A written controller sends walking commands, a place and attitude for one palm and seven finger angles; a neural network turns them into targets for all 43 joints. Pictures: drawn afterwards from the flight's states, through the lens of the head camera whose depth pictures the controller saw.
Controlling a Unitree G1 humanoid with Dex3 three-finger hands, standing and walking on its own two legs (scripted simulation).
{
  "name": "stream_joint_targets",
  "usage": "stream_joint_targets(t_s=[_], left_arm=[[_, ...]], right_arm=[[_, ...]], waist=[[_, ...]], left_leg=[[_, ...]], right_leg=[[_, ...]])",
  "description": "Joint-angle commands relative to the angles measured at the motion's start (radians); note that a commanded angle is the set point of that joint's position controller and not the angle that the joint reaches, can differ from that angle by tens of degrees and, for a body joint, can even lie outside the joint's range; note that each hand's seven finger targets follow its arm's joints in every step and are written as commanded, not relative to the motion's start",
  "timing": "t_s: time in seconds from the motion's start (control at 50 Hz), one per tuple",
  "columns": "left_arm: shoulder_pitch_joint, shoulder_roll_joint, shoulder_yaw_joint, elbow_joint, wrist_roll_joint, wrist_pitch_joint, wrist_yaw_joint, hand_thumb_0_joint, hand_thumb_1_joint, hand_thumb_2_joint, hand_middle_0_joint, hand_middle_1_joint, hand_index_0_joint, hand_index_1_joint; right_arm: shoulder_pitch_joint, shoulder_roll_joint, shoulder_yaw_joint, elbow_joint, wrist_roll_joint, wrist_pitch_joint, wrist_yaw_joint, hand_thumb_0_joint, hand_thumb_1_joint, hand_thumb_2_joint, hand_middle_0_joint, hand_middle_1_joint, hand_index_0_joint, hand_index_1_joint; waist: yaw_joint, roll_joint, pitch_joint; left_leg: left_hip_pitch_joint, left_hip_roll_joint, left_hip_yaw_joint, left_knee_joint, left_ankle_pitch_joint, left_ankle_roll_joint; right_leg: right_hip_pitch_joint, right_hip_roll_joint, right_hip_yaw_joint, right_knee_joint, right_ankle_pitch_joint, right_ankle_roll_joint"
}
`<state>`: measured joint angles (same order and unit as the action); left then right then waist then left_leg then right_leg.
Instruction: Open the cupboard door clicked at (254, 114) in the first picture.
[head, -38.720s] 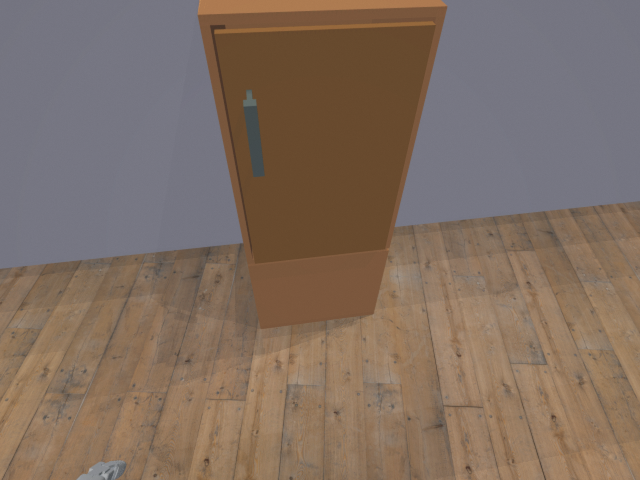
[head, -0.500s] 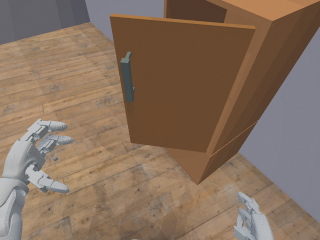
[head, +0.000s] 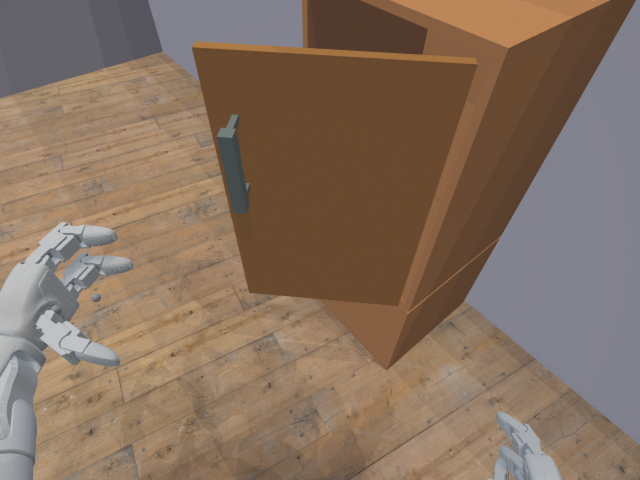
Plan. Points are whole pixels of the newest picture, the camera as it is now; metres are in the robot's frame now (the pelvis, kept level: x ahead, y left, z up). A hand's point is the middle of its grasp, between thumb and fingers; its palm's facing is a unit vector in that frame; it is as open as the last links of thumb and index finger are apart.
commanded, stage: raise the hand with hooked fingers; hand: left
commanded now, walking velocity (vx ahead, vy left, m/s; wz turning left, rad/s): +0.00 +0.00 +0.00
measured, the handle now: (237, 165) +0.55 +0.17 +0.08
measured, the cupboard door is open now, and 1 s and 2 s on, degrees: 45 45 45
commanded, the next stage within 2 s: move the hooked fingers beside the handle in 0.22 s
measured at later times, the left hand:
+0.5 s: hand (111, 290) +0.30 +0.26 +0.10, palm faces +0.00 -1.00 -0.02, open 14.0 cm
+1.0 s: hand (150, 240) +0.38 +0.24 +0.09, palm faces -0.01 -1.00 -0.01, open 14.0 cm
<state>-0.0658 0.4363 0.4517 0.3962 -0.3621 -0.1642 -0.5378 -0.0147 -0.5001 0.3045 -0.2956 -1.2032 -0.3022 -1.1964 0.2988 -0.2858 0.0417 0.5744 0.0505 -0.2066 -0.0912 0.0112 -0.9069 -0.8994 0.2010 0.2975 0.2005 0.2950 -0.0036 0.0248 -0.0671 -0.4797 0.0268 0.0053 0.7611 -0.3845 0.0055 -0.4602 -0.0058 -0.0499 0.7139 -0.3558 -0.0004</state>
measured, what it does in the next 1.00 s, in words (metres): stands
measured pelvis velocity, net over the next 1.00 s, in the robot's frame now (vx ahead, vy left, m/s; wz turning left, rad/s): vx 0.00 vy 0.00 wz -0.01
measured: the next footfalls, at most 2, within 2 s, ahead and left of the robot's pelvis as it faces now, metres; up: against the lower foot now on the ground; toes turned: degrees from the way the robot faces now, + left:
none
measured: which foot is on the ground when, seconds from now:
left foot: down 0.00-1.00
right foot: down 0.00-1.00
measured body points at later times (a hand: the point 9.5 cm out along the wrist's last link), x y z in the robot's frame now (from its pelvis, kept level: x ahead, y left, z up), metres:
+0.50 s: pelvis -0.01 -0.01 +0.00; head +0.02 -0.01 +0.45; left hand +0.29 +0.31 +0.10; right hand +0.16 -0.25 -0.08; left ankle +0.00 +0.11 -0.71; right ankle +0.00 -0.12 -0.71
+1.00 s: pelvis +0.00 +0.00 +0.00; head +0.05 +0.00 +0.44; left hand +0.37 +0.30 +0.09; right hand +0.10 -0.27 -0.10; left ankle +0.00 +0.11 -0.71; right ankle +0.00 -0.12 -0.71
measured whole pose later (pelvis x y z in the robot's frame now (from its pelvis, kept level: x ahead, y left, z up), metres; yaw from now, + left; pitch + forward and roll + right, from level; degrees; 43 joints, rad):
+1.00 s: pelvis +0.00 +0.00 +0.00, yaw +0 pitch +9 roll -1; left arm -0.41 0.46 0.41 0.74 -0.26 -0.24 -0.47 -0.02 -0.50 0.30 -0.30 -1.20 -0.30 -1.20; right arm 0.33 -0.28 0.04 0.62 0.05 -0.11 -0.09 0.01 -0.91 -0.90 0.20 0.30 0.20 0.29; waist -0.05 0.02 -0.06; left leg -0.55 0.03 0.01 0.77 -0.38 0.00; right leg -0.53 0.00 -0.04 0.73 -0.36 -0.01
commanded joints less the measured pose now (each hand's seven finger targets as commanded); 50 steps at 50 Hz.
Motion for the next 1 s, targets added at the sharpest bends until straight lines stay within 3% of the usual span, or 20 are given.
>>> stream_joint_targets(t_s=[0.0,0.04,0.08,0.14,0.22,0.3,0.34,0.42,0.46,0.5,0.54,0.56,0.6,0.64,0.76,0.78,0.84,0.88,0.9,0.98], left_arm=[[-0.242,0.282,0.097,-0.206,-0.021,-0.08,0.011,0.0,-0.5,0.3,-0.3,-1.2,-0.3,-1.2],[-0.242,0.283,0.095,-0.227,-0.019,-0.087,0.013,0.0,-0.5,0.3,-0.3,-1.2,-0.3,-1.2],[-0.231,0.278,0.092,-0.188,-0.02,-0.079,0.008,0.0,-0.5,0.3,-0.3,-1.2,-0.3,-1.2],[-0.25,0.271,0.08,-0.201,-0.02,-0.08,0.002,0.0,-0.5,0.3,-0.3,-1.2,-0.3,-1.2],[-0.24,0.268,0.083,-0.175,-0.022,-0.076,-0.001,0.0,-0.5,0.3,-0.3,-1.2,-0.3,-1.2],[-0.256,0.257,0.065,-0.163,-0.019,-0.074,-0.001,0.0,-0.5,0.3,-0.3,-1.2,-0.3,-1.2],[-0.334,0.24,0.033,-0.179,-0.013,-0.078,0.006,0.0,-0.5,0.3,-0.3,-1.2,-0.3,-1.2],[-0.432,0.234,0.008,-0.12,0.006,-0.084,0.025,0.0,-0.5,0.3,-0.3,-1.2,-0.3,-1.2],[-0.446,0.294,0.046,-0.074,0.018,-0.085,0.035,0.0,-0.5,0.3,-0.3,-1.2,-0.3,-1.2],[-0.503,0.28,0.025,-0.065,0.032,-0.091,0.036,0.0,-0.5,0.3,-0.3,-1.2,-0.3,-1.2],[-0.493,0.276,0.026,-0.057,0.035,-0.099,0.038,0.0,-0.5,0.3,-0.3,-1.2,-0.3,-1.2],[-0.496,0.306,0.048,-0.039,0.035,-0.1,0.04,0.0,-0.5,0.3,-0.3,-1.2,-0.3,-1.2],[-0.508,0.291,0.038,0.007,0.036,-0.097,0.04,0.0,-0.5,0.3,-0.3,-1.2,-0.3,-1.2],[-0.52,0.287,0.034,0.021,0.04,-0.099,0.043,0.0,-0.5,0.3,-0.3,-1.2,-0.3,-1.2],[-0.559,0.268,0.009,0.07,0.049,-0.103,0.053,0.0,-0.5,0.3,-0.3,-1.2,-0.3,-1.2],[-0.586,0.295,0.029,0.075,0.054,-0.109,0.058,0.0,-0.5,0.3,-0.3,-1.2,-0.3,-1.2],[-0.635,0.296,0.024,0.074,0.065,-0.125,0.069,0.0,-0.5,0.3,-0.3,-1.2,-0.3,-1.2],[-0.682,0.298,0.016,0.098,0.069,-0.134,0.071,0.0,-0.5,0.3,-0.3,-1.2,-0.3,-1.2],[-0.687,0.336,0.051,0.124,0.073,-0.138,0.076,0.0,-0.5,0.3,-0.3,-1.2,-0.3,-1.2],[-0.735,0.317,0.023,0.175,0.083,-0.149,0.071,0.0,-0.5,0.3,-0.3,-1.2,-0.3,-1.2]], right_arm=[[-0.059,-0.13,-0.056,-0.144,0.003,-0.057,-0.018,0.0,-0.9,-0.9,0.2,0.3,0.2,0.3],[-0.061,-0.129,-0.057,-0.141,0.004,-0.062,-0.021,0.0,-0.9,-0.9,0.2,0.3,0.2,0.3],[-0.058,-0.131,-0.055,-0.137,0.003,-0.058,-0.023,0.0,-0.9,-0.9,0.2,0.3,0.2,0.3],[-0.065,-0.13,-0.055,-0.136,0.006,-0.061,-0.027,0.0,-0.9,-0.9,0.2,0.3,0.2,0.3],[-0.066,-0.13,-0.054,-0.137,0.006,-0.061,-0.028,0.0,-0.9,-0.9,0.2,0.3,0.2,0.3],[-0.073,-0.129,-0.051,-0.136,0.008,-0.061,-0.029,0.0,-0.9,-0.9,0.2,0.3,0.2,0.3],[-0.074,-0.128,-0.05,-0.129,0.01,-0.064,-0.033,0.0,-0.9,-0.9,0.2,0.3,0.2,0.3],[-0.058,-0.131,-0.05,-0.11,0.008,-0.059,-0.042,0.0,-0.9,-0.9,0.2,0.3,0.2,0.3],[-0.052,-0.14,-0.049,-0.1,0.005,-0.052,-0.042,0.0,-0.9,-0.9,0.2,0.3,0.2,0.3],[-0.05,-0.134,-0.049,-0.1,0.005,-0.045,-0.04,0.0,-0.9,-0.9,0.2,0.3,0.2,0.3],[-0.048,-0.13,-0.048,-0.106,0.003,-0.042,-0.036,0.0,-0.9,-0.9,0.2,0.3,0.2,0.3],[-0.04,-0.134,-0.049,-0.104,0.002,-0.037,-0.034,0.0,-0.9,-0.9,0.2,0.3,0.2,0.3],[-0.033,-0.135,-0.05,-0.102,0.004,-0.026,-0.03,0.0,-0.9,-0.9,0.2,0.3,0.2,0.3],[-0.026,-0.135,-0.053,-0.104,0.005,-0.019,-0.026,0.0,-0.9,-0.9,0.2,0.3,0.2,0.3],[0.001,-0.14,-0.058,-0.109,0.003,0.01,-0.015,0.0,-0.9,-0.9,0.2,0.3,0.2,0.3],[0.009,-0.144,-0.062,-0.1,0.004,0.016,-0.015,0.0,-0.9,-0.9,0.2,0.3,0.2,0.3],[0.021,-0.141,-0.064,-0.094,0.001,0.027,-0.013,0.0,-0.9,-0.9,0.2,0.3,0.2,0.3],[0.03,-0.143,-0.063,-0.087,0.0,0.037,-0.013,0.0,-0.9,-0.9,0.2,0.3,0.2,0.3],[0.041,-0.147,-0.067,-0.079,-0.003,0.042,-0.015,0.0,-0.9,-0.9,0.2,0.3,0.2,0.3],[0.054,-0.146,-0.066,-0.075,-0.003,0.059,-0.011,0.0,-0.9,-0.9,0.2,0.3,0.2,0.3]], waist=[[0.011,0.06,-0.21],[0.013,0.095,-0.225],[0.006,0.041,-0.205],[0.007,0.087,-0.203],[0.008,0.046,-0.2],[0.005,0.047,-0.172],[-0.009,0.078,-0.173],[-0.025,0.035,-0.178],[-0.018,0.016,-0.173],[-0.023,0.05,-0.213],[-0.011,0.086,-0.25],[-0.009,0.061,-0.25],[-0.014,0.036,-0.234],[-0.011,0.063,-0.246],[-0.024,0.015,-0.243],[-0.026,0.018,-0.253],[-0.033,0.066,-0.282],[-0.045,0.034,-0.29],[-0.04,0.029,-0.302],[-0.045,0.047,-0.315]], left_leg=[[0.122,-0.033,-0.019,-0.113,0.253,0.019],[0.137,-0.032,-0.02,-0.113,0.269,0.018],[0.116,-0.032,-0.016,-0.11,0.26,0.022],[0.127,-0.033,-0.019,-0.115,0.246,0.018],[0.125,-0.032,-0.021,-0.118,0.243,0.019],[0.116,-0.033,-0.023,-0.126,0.216,0.019],[0.131,-0.032,-0.026,-0.126,0.195,0.017],[0.128,-0.033,-0.032,-0.124,0.171,0.019],[0.102,-0.032,-0.029,-0.117,0.164,0.02],[0.118,-0.035,-0.025,-0.115,0.195,0.02],[0.132,-0.037,-0.023,-0.111,0.222,0.018],[0.124,-0.033,-0.025,-0.104,0.241,0.019],[0.103,-0.032,-0.022,-0.108,0.239,0.018],[0.105,-0.033,-0.02,-0.107,0.243,0.016],[0.088,-0.031,-0.014,-0.097,0.265,0.022],[0.084,-0.03,-0.015,-0.098,0.263,0.02],[0.103,-0.033,-0.01,-0.091,0.272,0.02],[0.094,-0.03,-0.011,-0.087,0.275,0.024],[0.084,-0.03,-0.011,-0.083,0.28,0.023],[0.093,-0.03,-0.008,-0.075,0.293,0.025]], right_leg=[[0.088,0.022,0.011,-0.089,0.23,-0.024],[0.09,0.02,0.009,-0.086,0.241,-0.026],[0.094,0.022,0.015,-0.092,0.249,-0.021],[0.079,0.019,0.01,-0.094,0.228,-0.022],[0.08,0.022,0.009,-0.096,0.227,-0.021],[0.068,0.02,0.009,-0.101,0.198,-0.021],[0.043,0.019,0.008,-0.102,0.174,-0.021],[0.029,0.018,0.01,-0.105,0.149,-0.02],[0.046,0.014,0.023,-0.109,0.139,-0.022],[0.053,0.012,0.022,-0.097,0.177,-0.021],[0.067,0.011,0.022,-0.087,0.206,-0.025],[0.086,0.015,0.024,-0.084,0.227,-0.028],[0.076,0.016,0.019,-0.083,0.238,-0.023],[0.069,0.014,0.02,-0.079,0.242,-0.023],[0.065,0.02,0.021,-0.071,0.277,-0.021],[0.065,0.02,0.021,-0.07,0.275,-0.02],[0.059,0.019,0.027,-0.066,0.284,-0.021],[0.066,0.022,0.03,-0.064,0.295,-0.018],[0.076,0.021,0.033,-0.061,0.304,-0.017],[0.064,0.023,0.032,-0.055,0.316,-0.02]])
